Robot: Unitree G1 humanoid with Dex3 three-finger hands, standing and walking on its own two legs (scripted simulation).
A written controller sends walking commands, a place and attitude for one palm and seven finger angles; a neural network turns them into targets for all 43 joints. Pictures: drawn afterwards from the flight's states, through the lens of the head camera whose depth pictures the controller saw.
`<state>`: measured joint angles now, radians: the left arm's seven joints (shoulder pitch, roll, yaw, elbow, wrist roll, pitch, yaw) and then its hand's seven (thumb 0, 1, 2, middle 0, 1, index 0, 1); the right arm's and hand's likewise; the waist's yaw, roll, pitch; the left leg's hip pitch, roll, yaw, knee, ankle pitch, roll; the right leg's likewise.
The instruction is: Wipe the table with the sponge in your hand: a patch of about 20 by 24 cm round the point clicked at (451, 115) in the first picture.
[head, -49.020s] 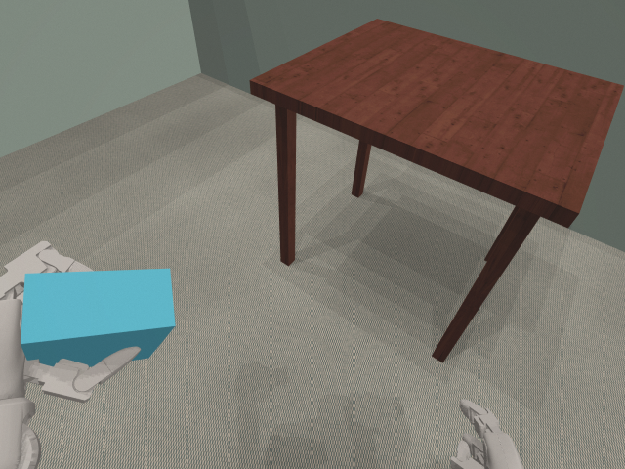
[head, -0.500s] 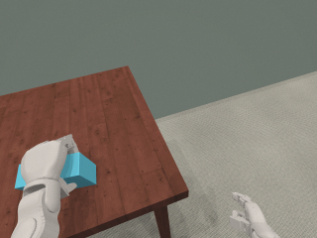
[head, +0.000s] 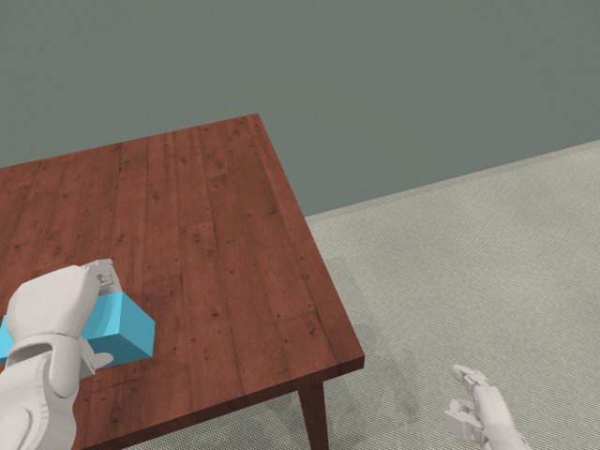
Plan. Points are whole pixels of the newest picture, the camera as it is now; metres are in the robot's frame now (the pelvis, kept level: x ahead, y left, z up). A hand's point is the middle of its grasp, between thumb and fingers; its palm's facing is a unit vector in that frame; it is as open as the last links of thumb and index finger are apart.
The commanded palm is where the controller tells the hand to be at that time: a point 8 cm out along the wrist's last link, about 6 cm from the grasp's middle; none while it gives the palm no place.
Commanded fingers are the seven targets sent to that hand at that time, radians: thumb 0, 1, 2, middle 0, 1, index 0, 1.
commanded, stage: wipe forward along the middle lane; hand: left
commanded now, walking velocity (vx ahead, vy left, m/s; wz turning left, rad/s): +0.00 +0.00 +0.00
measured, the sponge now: (90, 342) +0.22 +0.32 +0.05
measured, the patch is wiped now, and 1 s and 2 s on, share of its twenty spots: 0.95 0.95 0.95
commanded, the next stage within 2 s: bring the hand home and regain balance in 1.36 s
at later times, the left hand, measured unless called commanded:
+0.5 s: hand (92, 299) +0.25 +0.31 +0.10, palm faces -0.05 -0.03 -1.00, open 9.5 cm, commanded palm +0.24 +0.33 +0.10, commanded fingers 0.00 0.10 1.30 -1.20 -1.60 -1.20 -1.60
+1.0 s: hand (90, 276) +0.29 +0.33 +0.10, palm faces -0.14 +0.02 -0.99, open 9.6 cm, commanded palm +0.28 +0.35 +0.10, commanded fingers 0.00 0.10 1.30 -1.20 -1.60 -1.20 -1.60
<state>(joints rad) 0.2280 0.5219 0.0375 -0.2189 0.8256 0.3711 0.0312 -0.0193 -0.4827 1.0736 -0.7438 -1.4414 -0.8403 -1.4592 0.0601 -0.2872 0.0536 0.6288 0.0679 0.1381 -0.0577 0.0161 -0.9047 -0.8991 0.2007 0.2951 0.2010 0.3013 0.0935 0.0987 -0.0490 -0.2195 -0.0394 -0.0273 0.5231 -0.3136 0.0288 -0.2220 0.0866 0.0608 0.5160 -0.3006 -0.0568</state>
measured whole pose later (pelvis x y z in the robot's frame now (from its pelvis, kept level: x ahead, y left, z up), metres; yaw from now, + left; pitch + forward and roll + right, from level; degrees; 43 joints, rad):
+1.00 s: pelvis -0.06 -0.06 -0.02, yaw +1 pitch +9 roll +1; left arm -0.54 0.76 0.11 0.86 0.94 -0.03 -0.01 -0.03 -0.61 1.06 -0.85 -1.33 -0.90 -1.47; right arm 0.24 -0.34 0.01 0.68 0.09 0.13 -0.09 0.01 -0.90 -0.90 0.20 0.30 0.20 0.30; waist 0.02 0.08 -0.10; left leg -0.59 -0.03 -0.11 0.73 -0.37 0.05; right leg -0.59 0.14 0.00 0.69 -0.26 -0.13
